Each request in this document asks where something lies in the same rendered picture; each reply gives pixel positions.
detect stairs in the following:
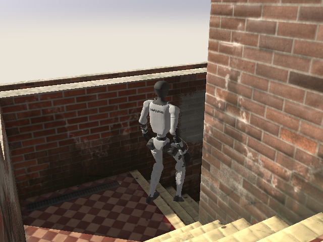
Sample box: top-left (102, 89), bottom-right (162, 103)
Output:
top-left (144, 212), bottom-right (323, 242)
top-left (147, 180), bottom-right (199, 225)

